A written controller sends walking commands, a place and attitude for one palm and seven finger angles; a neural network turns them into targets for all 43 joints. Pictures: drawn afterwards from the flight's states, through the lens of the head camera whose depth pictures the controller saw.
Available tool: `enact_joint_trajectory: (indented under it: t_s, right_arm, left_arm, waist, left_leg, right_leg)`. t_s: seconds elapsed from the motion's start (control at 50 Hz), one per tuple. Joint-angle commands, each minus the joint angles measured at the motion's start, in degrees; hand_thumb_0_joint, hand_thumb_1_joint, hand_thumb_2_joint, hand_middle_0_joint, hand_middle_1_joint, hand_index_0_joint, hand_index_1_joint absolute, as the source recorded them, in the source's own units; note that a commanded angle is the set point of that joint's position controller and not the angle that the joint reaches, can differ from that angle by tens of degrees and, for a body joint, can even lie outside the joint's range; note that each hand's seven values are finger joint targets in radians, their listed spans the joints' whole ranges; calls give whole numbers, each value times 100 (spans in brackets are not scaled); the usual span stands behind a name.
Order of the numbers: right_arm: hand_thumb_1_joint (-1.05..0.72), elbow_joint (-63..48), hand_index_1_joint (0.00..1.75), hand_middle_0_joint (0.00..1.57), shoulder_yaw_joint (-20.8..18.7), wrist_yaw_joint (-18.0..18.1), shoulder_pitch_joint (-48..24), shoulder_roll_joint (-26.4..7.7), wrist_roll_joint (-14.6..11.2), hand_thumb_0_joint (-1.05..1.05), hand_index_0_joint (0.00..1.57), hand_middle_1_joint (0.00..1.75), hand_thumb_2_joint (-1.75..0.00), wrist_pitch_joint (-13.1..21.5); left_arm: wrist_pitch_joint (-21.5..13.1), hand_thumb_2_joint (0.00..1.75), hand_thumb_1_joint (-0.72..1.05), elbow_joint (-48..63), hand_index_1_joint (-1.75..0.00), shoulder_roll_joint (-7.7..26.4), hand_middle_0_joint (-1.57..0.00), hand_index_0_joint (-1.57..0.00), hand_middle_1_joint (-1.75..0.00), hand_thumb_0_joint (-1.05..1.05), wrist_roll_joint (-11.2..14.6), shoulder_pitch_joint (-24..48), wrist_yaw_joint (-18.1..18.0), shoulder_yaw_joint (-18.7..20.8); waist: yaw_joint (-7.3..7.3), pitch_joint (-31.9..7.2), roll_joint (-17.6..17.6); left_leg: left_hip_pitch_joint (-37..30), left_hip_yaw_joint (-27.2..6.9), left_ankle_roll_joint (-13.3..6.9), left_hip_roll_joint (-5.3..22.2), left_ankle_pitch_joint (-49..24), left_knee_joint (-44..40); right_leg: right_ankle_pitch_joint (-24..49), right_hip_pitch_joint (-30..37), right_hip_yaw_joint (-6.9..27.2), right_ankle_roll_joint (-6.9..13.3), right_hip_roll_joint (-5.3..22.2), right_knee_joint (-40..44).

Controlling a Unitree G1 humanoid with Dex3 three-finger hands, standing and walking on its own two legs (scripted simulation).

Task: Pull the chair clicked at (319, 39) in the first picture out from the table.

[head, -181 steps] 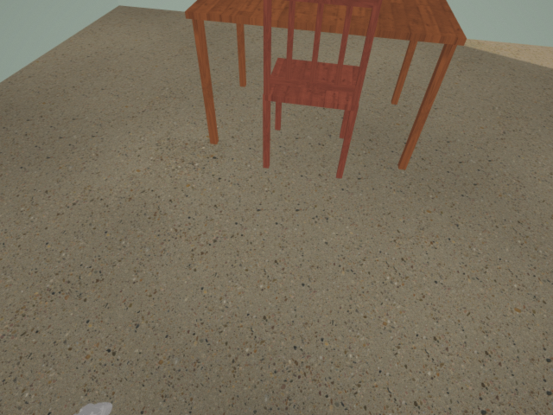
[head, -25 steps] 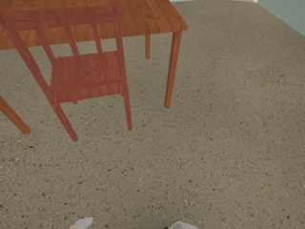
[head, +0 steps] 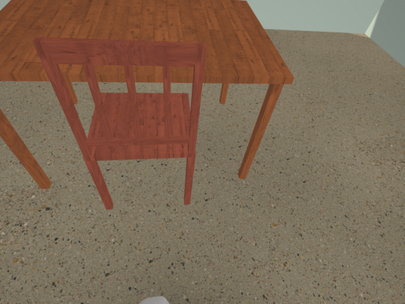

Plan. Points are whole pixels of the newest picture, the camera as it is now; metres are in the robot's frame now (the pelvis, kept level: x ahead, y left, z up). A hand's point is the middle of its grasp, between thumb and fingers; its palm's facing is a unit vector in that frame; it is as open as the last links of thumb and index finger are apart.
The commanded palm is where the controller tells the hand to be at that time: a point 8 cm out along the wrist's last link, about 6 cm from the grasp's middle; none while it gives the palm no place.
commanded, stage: turn to face it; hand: left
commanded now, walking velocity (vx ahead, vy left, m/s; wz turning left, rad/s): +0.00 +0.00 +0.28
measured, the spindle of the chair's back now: (134, 106) +0.68 +0.28 -0.07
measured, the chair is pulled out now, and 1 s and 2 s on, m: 0.00 0.00 0.00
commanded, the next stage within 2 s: take the last steps up to it in 0.28 s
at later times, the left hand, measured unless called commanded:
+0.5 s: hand out of the picture +0.03 +0.15 -0.14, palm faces +0.20 -0.95 -0.24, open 7.3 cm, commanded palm none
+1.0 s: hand out of the picture +0.08 +0.19 -0.16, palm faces +0.23 -0.96 -0.17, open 7.4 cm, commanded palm none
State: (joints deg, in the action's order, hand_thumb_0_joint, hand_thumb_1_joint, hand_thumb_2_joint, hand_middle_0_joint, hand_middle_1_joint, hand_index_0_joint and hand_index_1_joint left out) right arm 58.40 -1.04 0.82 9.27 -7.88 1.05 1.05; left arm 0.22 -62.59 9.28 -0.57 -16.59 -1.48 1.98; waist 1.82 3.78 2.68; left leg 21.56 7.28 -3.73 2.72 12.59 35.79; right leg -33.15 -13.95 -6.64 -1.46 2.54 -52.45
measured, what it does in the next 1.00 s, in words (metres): walks ahead: right foot, then left foot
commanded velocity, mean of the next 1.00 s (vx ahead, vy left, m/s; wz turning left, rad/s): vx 0.19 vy -0.01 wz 0.09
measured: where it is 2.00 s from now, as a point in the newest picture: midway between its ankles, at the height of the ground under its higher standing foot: (192, 300)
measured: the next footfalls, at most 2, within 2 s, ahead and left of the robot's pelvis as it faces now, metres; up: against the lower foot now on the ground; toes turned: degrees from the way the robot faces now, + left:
right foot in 0.34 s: +0.06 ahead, -0.14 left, +0.00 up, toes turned +2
left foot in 0.74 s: +0.03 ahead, +0.11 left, +0.00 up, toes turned +18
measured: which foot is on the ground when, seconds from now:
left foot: down 0.00-0.36, up 0.38-0.72, down 0.74-1.00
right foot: up 0.00-0.32, down 0.34-0.74, up 0.76-1.00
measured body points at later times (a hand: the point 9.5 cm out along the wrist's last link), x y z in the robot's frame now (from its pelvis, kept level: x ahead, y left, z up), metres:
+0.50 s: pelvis +0.01 -0.04 +0.02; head +0.01 -0.05 +0.47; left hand +0.02 +0.20 -0.13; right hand +0.08 -0.27 -0.14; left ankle +0.00 +0.08 -0.67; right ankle +0.02 -0.14 -0.72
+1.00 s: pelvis +0.10 +0.01 +0.02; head +0.13 +0.03 +0.47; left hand +0.07 +0.25 -0.14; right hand +0.11 -0.21 -0.14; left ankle -0.01 +0.10 -0.72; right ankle +0.18 -0.10 -0.68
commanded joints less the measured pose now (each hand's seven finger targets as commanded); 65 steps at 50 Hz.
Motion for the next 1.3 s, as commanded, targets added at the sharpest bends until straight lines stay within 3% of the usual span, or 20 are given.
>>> enact_joint_trajectory:
  t_s: [0.0,0.2,0.28,0.3,0.34,0.36,0.44,0.58,0.68,0.72,0.74,0.88,1.02,1.06,1.08,1.1,1.12,1.14,1.2,1.28]
  right_arm:
    - [-90,-194,30,20,-194,86,352,-1015,25,0,20,30,-90,-44]
    - [-90,-352,30,20,-345,18,287,-1175,45,0,20,30,-90,-189]
    - [-90,-403,30,20,-365,-18,154,-1139,8,0,20,30,-90,-240]
    - [-90,-422,30,20,-357,-41,120,-1012,-23,0,20,30,-90,-250]
    - [-90,-646,30,20,-293,-91,97,-562,-59,0,20,30,-90,-310]
    - [-90,-671,30,20,-366,-97,33,-768,-18,0,20,30,-90,-355]
    - [-90,-303,30,20,-353,-161,526,-679,57,0,20,30,-90,-327]
    - [-90,-461,30,20,-272,-204,5,-506,43,0,20,30,-90,-74]
    - [-90,-33,30,20,-200,-120,1039,-516,29,0,20,30,-90,66]
    - [-90,194,30,20,-379,-17,1914,-1319,77,0,20,30,-90,129]
    - [-90,223,30,20,-410,24,2169,-1482,75,0,20,30,-90,86]
    - [-90,167,30,20,-192,115,1361,-843,18,0,20,30,-90,295]
    - [-90,368,30,20,-265,88,1394,-949,58,0,20,30,-90,256]
    - [-90,409,30,20,-261,75,1325,-942,28,0,20,30,-90,234]
    - [-90,416,30,20,-256,54,1256,-924,-1,0,20,30,-90,245]
    - [-90,367,30,20,-225,11,1393,-689,-62,0,20,30,-90,266]
    - [-90,231,30,20,-175,1,1687,-436,-103,0,20,30,-90,279]
    - [-90,185,30,20,-204,36,1353,-595,-89,0,20,30,-90,241]
    - [-90,157,30,20,-210,-12,893,-449,-15,0,20,30,-90,160]
    - [-90,286,30,20,-155,-30,1271,-156,16,0,20,30,-90,-27]
  left_arm:
    - [-12,90,90,421,-30,358,-20,-20,-30,0,-26,-105,-2,93]
    - [114,90,90,698,-30,317,-20,-20,-30,0,-41,7,-31,130]
    - [71,90,90,639,-30,399,-20,-20,-30,0,-25,-368,-59,142]
    - [41,90,90,628,-30,525,-20,-20,-30,0,-40,-494,-76,162]
    - [18,90,90,857,-30,1304,-20,-20,-30,0,-118,-200,-98,291]
    - [46,90,90,1016,-30,1350,-20,-20,-30,0,-102,88,-109,287]
    - [-124,90,90,963,-30,878,-20,-20,-30,0,-56,281,-49,212]
    - [-280,90,90,466,-30,971,-20,-20,-30,0,-144,-798,33,247]
    - [-210,90,90,347,-30,845,-20,-20,-30,0,-41,-450,98,223]
    - [-201,90,90,545,-30,324,-20,-20,-30,0,-3,-206,175,103]
    - [-230,90,90,761,-30,370,-20,-20,-30,0,-65,204,173,98]
    - [-166,90,90,453,-30,267,-20,-20,-30,0,-55,88,279,127]
    - [-186,90,90,683,-30,267,-20,-20,-30,0,-33,580,288,144]
    - [-232,90,90,519,-30,408,-20,-20,-30,0,-53,3,266,208]
    - [-288,90,90,291,-30,562,-20,-20,-30,0,-76,-687,240,258]
    - [-375,90,90,105,-30,1008,-20,-20,-30,0,-126,-1337,179,373]
    - [-384,90,90,65,-30,1569,-20,-20,-30,0,-67,-1690,136,486]
    - [-357,90,90,101,-30,1447,-20,-20,-30,0,15,-1509,105,446]
    - [-361,90,90,423,-30,799,-20,-20,-30,0,-5,-225,46,250]
    - [-411,90,90,465,-30,560,-20,-20,-30,0,-69,105,10,134]
  waist:
    - [-191,-391,-1066]
    - [-288,-576,-1006]
    - [-64,-518,-847]
    - [3,-423,-577]
    - [-64,-42,1359]
    - [-50,-35,877]
    - [-278,127,487]
    - [219,45,543]
    - [-270,-145,290]
    - [-665,-328,-1874]
    - [-781,-23,-1690]
    - [-245,301,-883]
    - [-289,285,-1040]
    - [20,77,-634]
    - [347,-214,-395]
    - [573,-771,520]
    - [471,-1340,1666]
    - [498,-1116,878]
    - [10,-93,197]
    - [-397,-100,90]
  left_leg:
    - [-734,-1917,-684,1439,-1276,-1971]
    - [-782,-1990,-667,1161,76,-2191]
    - [-215,-1882,-373,859,353,-1894]
    - [171,-1652,-138,587,586,-1573]
    - [755,-562,422,-411,1221,306]
    - [417,-760,399,-324,1538,1301]
    - [772,-702,414,-75,735,2292]
    - [787,-360,345,54,1255,673]
    - [-1558,-34,266,-174,420,-1235]
    - [-2766,-2474,-397,1589,1102,-2210]
    - [-2663,-3061,-807,2084,1058,-2589]
    - [-1925,-1028,-624,1299,-1675,-2456]
    - [-1812,-669,-521,1274,-1882,-2038]
    - [-1448,-494,-379,1084,-2221,-1308]
    - [-1209,-246,-200,786,-2171,-444]
    - [-284,62,33,329,-1116,1073]
    - [621,-17,200,-320,1950,2934]
    - [893,-665,107,-127,2091,3701]
    - [916,-851,141,372,950,3777]
    - [191,-530,361,380,703,2462]
  right_leg:
    - [327,-928,532,-27,288,-651]
    - [701,-637,411,-30,78,772]
    - [1662,355,317,4,-33,2274]
    - [1881,754,524,50,152,3001]
    - [812,146,2453,835,2017,4292]
    - [961,-510,2449,1170,2314,4448]
    - [1259,-24,1324,836,1415,4237]
    - [1317,1083,1347,1096,1638,4115]
    - [890,-198,598,663,973,3282]
    - [652,-1882,-340,185,122,1029]
    - [114,-2518,-43,221,31,22]
    - [1593,-2155,341,109,428,-479]
    - [1886,-1164,-15,285,183,1431]
    - [2276,-71,-202,393,-102,1944]
    - [2524,777,-142,438,-124,2236]
    - [2644,1937,1130,790,823,2494]
    - [3195,2521,3251,1435,2238,3433]
    - [3029,2216,3245,1648,2234,3662]
    - [2690,399,2057,1366,1727,3916]
    - [3608,-425,788,1190,1332,4045]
